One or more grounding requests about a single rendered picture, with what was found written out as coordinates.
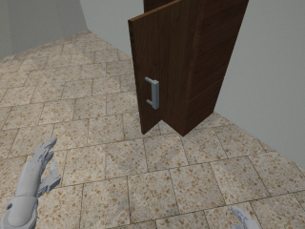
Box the left robot forearm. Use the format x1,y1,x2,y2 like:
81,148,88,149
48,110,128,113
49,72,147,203
0,196,39,229

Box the robot right hand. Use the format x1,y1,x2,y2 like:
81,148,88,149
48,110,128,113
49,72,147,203
231,206,261,229

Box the handle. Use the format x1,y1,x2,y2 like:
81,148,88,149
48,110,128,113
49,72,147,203
145,76,159,109

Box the cupboard door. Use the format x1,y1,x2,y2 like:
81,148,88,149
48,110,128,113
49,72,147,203
128,0,199,135

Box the robot left hand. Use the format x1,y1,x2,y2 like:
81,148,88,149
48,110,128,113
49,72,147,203
14,136,62,198

